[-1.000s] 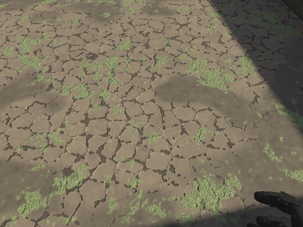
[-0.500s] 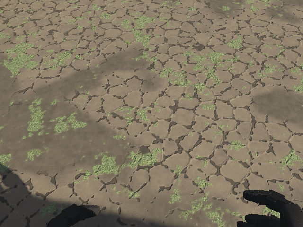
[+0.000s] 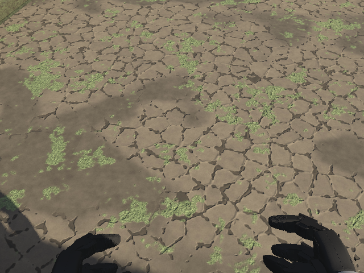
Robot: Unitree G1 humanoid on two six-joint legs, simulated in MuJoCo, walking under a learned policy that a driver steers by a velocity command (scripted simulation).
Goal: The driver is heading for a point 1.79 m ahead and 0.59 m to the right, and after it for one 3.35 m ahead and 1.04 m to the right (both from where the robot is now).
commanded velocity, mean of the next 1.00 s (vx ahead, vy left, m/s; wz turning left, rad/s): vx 1.00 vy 0.00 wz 0.02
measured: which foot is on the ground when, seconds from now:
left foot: down 0.00-1.00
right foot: down 0.00-1.00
